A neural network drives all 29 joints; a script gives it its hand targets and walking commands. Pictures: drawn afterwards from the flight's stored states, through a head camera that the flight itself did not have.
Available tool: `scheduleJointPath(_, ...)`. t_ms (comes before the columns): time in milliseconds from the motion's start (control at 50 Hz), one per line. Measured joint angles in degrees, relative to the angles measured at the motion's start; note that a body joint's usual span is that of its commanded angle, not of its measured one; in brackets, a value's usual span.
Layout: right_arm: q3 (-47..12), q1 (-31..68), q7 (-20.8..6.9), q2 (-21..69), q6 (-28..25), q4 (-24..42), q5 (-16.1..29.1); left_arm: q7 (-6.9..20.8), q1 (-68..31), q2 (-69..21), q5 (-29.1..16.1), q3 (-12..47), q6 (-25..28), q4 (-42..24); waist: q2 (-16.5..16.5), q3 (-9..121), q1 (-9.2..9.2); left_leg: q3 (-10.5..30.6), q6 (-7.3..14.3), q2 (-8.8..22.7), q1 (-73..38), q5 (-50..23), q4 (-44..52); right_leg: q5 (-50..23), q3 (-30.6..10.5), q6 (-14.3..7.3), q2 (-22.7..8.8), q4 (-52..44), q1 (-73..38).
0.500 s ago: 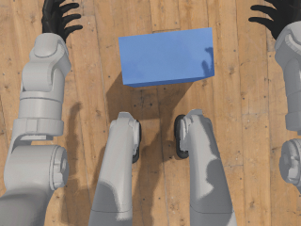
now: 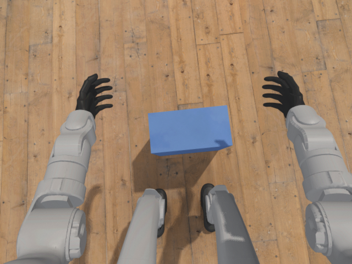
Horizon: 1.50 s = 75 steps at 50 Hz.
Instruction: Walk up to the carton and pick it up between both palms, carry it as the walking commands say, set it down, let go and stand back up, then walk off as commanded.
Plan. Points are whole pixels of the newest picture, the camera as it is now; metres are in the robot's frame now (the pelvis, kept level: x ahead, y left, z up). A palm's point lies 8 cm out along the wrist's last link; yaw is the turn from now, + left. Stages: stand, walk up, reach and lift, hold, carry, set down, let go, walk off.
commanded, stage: let go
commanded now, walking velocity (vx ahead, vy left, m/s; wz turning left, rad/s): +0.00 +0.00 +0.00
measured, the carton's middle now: (188, 134) +0.43 -0.02 -0.51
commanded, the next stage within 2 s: stand in 1.08 s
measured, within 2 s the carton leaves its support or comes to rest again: neither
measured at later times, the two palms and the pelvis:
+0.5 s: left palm (33, 186) +0.29 +0.25 +0.01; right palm (342, 176) +0.29 -0.24 +0.02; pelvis +0.08 +0.01 +0.09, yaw -1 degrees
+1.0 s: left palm (12, 249) +0.20 +0.25 +0.04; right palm out of the picture +0.18 -0.23 +0.04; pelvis +0.04 +0.01 +0.11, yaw -1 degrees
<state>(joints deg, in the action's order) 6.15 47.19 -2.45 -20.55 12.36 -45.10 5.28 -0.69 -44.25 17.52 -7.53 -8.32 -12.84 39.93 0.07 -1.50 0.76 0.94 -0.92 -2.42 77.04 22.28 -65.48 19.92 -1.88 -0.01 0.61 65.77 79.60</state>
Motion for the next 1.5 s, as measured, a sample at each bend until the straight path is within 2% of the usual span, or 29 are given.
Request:
scheduleJointPath(160, 0.0, -22.4, 0.8, 5.0, -1.2, 14.2, -0.4, 1.9, 18.7, -0.2, 0.6, 0.0, 1.9, -7.2, 0.0, -0.4, -0.01, 0.1, 0.5, 0.2, -14.0, 0.5, 8.1, 0.8, -0.1, -0.1, 0.0, -7.8, -13.9)
scheduleJointPath(420, 0.0, -41.2, -0.1, 7.6, -8.4, 14.4, -0.8, 3.0, 39.3, -6.7, 0.6, 0.0, 8.5, -7.9, 0.0, 3.3, -0.01, 0.6, 1.1, 0.5, -37.1, 0.3, 19.2, 0.4, 0.1, 0.3, 0.0, -20.0, -37.7)
scheduleJointPath(640, 0.0, -57.4, -1.4, 8.5, -9.7, 15.1, -1.6, 3.0, 57.3, -6.7, 0.6, 0.0, 10.0, -12.5, -0.2, -1.2, 0.0, 1.0, 1.4, 0.9, -59.0, -3.6, 31.4, -3.7, 0.3, 0.4, 0.0, -32.6, -59.9)
scheduleJointPath(840, 0.0, -60.0, -2.7, 9.2, -5.5, 17.0, -2.1, 4.0, 57.6, -6.5, 0.6, 1.7, 6.8, -12.6, -0.2, -6.6, 0.0, 1.1, 1.7, 0.9, -70.0, -4.4, 32.9, -4.7, 0.3, 0.4, 0.0, -34.3, -71.0)
scheduleJointPath(1100, 0.0, -59.9, -3.2, 9.2, -1.8, 17.7, -2.9, 4.8, 56.2, -7.3, 0.6, 1.9, 1.4, -12.6, -0.2, -9.6, -0.01, 1.8, 1.8, 0.9, -75.2, -4.3, 32.9, -4.5, 1.0, 0.4, 0.0, -34.3, -76.4)
scheduleJointPath(1240, 0.1, -61.0, 0.5, 7.0, -7.3, 14.6, -5.6, 2.0, 58.8, -4.0, 2.7, 1.9, 7.4, -8.1, -0.2, 0.2, 0.0, 1.7, 1.4, 1.0, -67.8, -4.3, 32.9, -4.3, 1.0, 0.4, 0.0, -34.1, -68.9)
scheduleJointPath(1360, 0.0, -61.0, 1.3, 4.1, -9.5, 12.7, -5.7, 1.7, 59.0, -1.3, 3.0, 1.9, 11.1, -7.0, -0.2, 3.4, 0.0, 1.6, 1.5, 1.0, -65.3, -3.8, 32.9, -3.8, 0.8, 0.4, 0.0, -34.2, -66.4)
scheduleJointPath(1500, 0.0, -61.0, 1.5, 3.5, -10.8, 11.2, -5.7, 1.7, 58.1, -1.0, 3.1, 1.9, 12.2, -5.6, -0.2, 5.1, 0.0, 1.5, 1.6, 1.0, -65.3, -3.0, 32.9, -3.1, 0.7, 0.4, 0.0, -34.2, -66.3)
